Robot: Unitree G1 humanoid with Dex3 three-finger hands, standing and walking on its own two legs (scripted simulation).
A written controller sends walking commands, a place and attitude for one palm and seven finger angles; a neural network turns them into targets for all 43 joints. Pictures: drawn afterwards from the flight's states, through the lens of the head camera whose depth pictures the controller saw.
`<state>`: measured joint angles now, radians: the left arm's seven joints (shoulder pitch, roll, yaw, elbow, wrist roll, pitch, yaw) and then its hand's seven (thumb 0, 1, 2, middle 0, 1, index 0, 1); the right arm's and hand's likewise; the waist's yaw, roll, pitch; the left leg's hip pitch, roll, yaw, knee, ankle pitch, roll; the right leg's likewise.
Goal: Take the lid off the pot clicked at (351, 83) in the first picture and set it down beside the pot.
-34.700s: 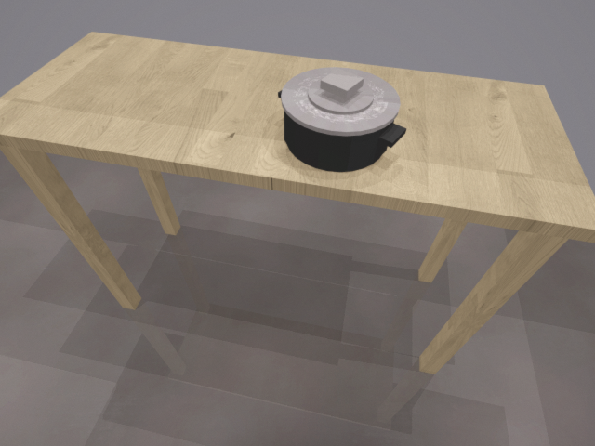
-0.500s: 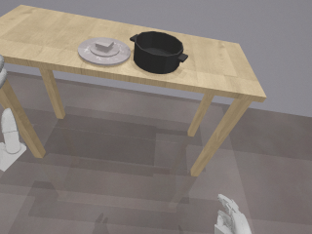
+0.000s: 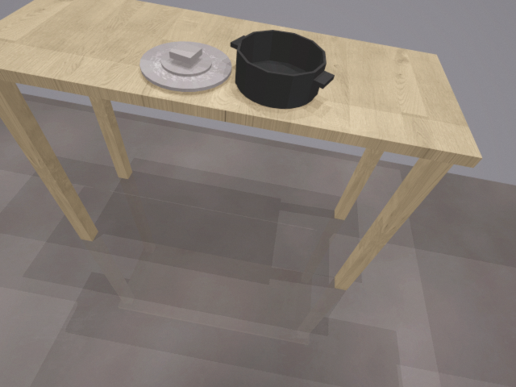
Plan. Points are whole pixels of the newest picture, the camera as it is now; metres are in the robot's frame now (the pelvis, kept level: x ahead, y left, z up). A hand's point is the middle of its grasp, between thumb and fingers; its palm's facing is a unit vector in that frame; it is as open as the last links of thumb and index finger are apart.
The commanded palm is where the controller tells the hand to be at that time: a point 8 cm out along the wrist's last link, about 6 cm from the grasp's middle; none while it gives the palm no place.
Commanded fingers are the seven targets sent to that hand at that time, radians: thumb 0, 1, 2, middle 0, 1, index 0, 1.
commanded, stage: stop stepping back and stand still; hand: left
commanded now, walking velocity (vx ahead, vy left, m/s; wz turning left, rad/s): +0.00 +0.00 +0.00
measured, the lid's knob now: (186, 53) +0.77 +0.21 +0.10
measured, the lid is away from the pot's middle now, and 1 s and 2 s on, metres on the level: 0.22 0.22 0.22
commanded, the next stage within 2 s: let the arm hang, fingers relaxed in 0.60 s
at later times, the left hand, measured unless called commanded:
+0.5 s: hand out of the picture +0.08 +0.14 -0.15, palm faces +0.03 -0.97 -0.23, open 7.2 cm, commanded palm none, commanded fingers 0.00 0.90 0.90 -0.20 -0.30 -0.20 -0.30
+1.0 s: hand out of the picture +0.01 +0.14 -0.16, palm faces +0.04 -0.98 -0.18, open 7.4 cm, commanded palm none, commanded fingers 0.00 0.90 0.90 -0.20 -0.30 -0.20 -0.30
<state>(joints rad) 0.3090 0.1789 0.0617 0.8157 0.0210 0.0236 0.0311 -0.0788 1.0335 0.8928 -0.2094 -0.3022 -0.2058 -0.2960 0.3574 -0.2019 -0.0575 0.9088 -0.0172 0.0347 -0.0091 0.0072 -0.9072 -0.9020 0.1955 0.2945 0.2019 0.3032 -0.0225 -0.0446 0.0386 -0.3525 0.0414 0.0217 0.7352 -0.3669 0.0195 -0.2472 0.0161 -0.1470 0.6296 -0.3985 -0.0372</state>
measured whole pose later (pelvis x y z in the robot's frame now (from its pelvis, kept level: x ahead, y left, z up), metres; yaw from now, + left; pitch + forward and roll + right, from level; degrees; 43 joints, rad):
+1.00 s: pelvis +0.01 -0.03 +0.02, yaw +0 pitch -1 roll -1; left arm 0.27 0.13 0.03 1.11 0.01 0.01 0.04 0.01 0.91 0.90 -0.20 -0.30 -0.20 -0.30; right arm 0.30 -0.11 -0.05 1.07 0.00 0.02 -0.04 0.00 -0.91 -0.90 0.20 0.29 0.20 0.30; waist -0.01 0.01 0.06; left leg -0.18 0.04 0.03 0.50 -0.29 -0.01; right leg -0.14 0.03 -0.01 0.45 -0.29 -0.02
